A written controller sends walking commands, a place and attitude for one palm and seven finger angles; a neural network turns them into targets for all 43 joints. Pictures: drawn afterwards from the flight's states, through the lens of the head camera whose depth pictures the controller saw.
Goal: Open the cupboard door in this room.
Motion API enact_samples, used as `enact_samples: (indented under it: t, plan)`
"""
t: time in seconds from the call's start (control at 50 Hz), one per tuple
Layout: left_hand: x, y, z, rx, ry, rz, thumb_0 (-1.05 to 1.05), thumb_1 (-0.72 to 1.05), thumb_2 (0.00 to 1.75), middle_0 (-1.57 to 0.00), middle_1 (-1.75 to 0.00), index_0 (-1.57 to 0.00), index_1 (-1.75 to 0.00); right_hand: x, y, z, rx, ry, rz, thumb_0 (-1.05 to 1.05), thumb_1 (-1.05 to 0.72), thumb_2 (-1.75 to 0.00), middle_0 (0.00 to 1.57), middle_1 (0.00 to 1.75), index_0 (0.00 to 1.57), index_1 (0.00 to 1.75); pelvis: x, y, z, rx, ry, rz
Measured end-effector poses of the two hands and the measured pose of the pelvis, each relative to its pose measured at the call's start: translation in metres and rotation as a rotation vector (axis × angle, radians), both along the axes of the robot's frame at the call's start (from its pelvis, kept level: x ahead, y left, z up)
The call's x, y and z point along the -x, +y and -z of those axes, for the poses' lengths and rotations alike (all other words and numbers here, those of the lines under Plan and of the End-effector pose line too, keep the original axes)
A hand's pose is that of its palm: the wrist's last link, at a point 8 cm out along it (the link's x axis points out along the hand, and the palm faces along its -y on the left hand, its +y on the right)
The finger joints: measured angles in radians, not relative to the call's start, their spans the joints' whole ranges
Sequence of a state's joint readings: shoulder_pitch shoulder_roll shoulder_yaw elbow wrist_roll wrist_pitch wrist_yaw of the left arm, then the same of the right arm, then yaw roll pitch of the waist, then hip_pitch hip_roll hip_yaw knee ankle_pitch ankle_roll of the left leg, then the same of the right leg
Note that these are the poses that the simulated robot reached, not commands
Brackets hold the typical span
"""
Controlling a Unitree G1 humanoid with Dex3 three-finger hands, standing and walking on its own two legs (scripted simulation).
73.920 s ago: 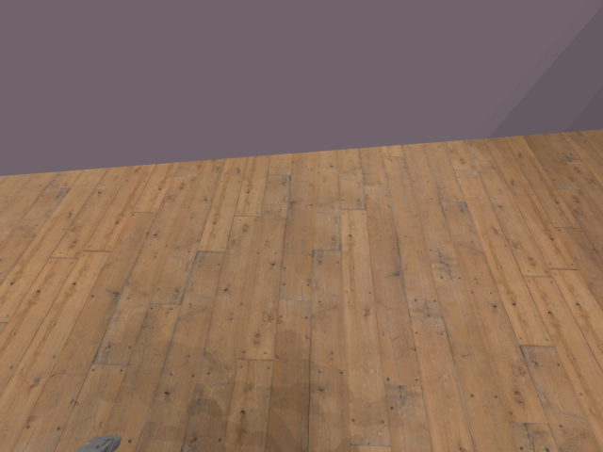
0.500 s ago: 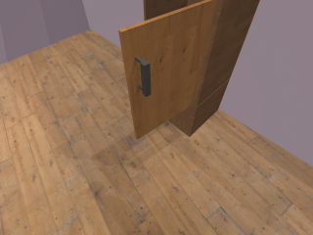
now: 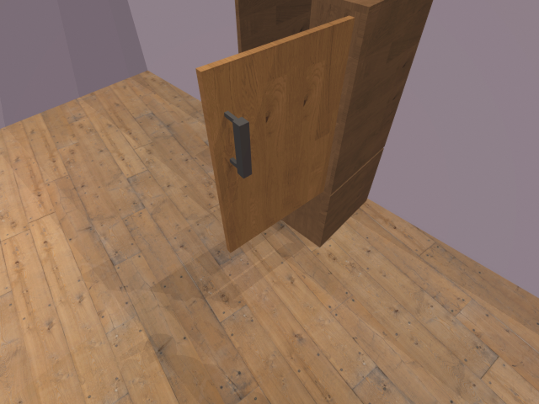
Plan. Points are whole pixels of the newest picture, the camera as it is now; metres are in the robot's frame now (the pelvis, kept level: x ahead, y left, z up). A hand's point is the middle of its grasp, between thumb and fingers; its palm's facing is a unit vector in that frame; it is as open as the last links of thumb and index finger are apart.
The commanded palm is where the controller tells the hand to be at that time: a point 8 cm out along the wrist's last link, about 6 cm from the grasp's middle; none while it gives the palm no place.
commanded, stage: let the arm hang, fingers relaxed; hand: left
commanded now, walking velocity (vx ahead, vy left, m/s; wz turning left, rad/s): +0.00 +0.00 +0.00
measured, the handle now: (237, 144) +0.62 +0.10 +0.03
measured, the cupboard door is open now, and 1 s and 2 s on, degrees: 83 83 83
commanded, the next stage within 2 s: look to check the result in 0.04 s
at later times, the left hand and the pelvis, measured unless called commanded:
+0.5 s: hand out of the picture +0.02 +0.20 -0.17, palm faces +0.01 -0.97 -0.25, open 7.4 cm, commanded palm none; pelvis +0.01 +0.00 +0.00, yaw +0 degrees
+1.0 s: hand out of the picture +0.07 +0.22 -0.16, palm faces -0.01 -0.96 -0.30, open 7.4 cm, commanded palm none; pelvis +0.02 +0.00 +0.01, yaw +0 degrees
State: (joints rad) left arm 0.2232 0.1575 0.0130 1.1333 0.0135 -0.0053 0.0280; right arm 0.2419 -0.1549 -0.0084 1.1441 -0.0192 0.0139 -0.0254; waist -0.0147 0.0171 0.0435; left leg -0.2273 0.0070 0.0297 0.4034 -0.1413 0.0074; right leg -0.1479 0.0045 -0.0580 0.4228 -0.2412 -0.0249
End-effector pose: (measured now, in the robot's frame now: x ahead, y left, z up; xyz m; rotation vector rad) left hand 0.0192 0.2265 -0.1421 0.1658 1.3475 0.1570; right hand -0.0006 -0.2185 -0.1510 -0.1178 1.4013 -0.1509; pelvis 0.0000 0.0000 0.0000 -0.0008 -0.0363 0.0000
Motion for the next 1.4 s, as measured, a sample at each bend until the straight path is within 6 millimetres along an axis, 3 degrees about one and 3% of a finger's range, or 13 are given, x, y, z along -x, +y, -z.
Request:
enact_samples:
  t: [0.22,0.42,0.66,0.94,1.4]
  plan:
    - [0.008,0.009,-0.003,-0.022,0.039,-0.008,0.01,0.91,0.90,-0.20,-0.30,-0.20,-0.30,-0.004,-0.007,-0.002,0.013,0.014,-0.006,0.00,-0.90,-0.90,0.20,0.30,0.20,0.30,-0.004,-0.001,-0.001,0.002,0.000,0.001]
    - [0.008,0.015,-0.006,-0.037,0.049,-0.009,0.01,0.90,0.90,-0.20,-0.30,-0.20,-0.30,-0.020,-0.017,-0.004,0.032,-0.010,-0.022,0.00,-0.90,-0.90,0.20,0.30,0.20,0.30,-0.006,-0.001,-0.002,0.001,0.000,0.001]
    - [-0.014,0.024,-0.009,-0.055,0.004,0.011,0.01,0.90,0.90,-0.20,-0.30,-0.20,-0.30,-0.044,-0.033,-0.010,0.066,-0.061,-0.040,0.00,-0.90,-0.90,0.20,0.30,0.20,0.30,-0.009,-0.003,-0.003,0.002,-0.001,0.002]
    - [-0.041,0.037,-0.016,-0.085,-0.036,0.036,0.01,0.90,0.90,-0.20,-0.30,-0.20,-0.30,-0.059,-0.047,-0.016,0.094,-0.075,-0.051,0.00,-0.90,-0.90,0.20,0.30,0.20,0.30,-0.016,-0.003,-0.005,0.000,0.006,0.004]
    - [-0.060,0.037,-0.019,-0.094,-0.036,0.048,0.01,0.90,0.90,-0.20,-0.30,-0.20,-0.30,-0.081,-0.053,-0.018,0.101,-0.088,-0.054,0.00,-0.90,-0.90,0.20,0.30,0.20,0.30,-0.031,-0.006,-0.006,-0.005,0.017,0.011]
